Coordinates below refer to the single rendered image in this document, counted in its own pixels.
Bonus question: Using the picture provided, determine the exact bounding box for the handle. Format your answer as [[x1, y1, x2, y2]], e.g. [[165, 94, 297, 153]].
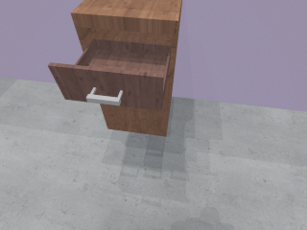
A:
[[86, 87, 123, 106]]

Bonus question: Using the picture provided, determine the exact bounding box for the cabinet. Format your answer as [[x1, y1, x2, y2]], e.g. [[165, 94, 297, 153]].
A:
[[70, 0, 182, 137]]

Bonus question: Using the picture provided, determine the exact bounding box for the drawer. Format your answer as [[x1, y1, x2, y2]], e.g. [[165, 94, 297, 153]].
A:
[[48, 38, 172, 111]]

